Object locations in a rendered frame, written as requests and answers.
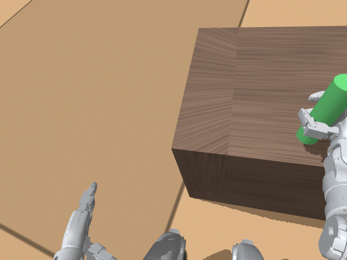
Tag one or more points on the can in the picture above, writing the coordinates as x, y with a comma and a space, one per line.
329, 107

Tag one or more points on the left robot arm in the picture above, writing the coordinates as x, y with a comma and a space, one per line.
69, 254

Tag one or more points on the right robot arm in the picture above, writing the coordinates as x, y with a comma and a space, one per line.
333, 240

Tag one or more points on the left robot hand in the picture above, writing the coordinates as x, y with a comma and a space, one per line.
76, 234

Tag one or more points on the right robot hand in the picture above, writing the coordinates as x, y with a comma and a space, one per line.
319, 130

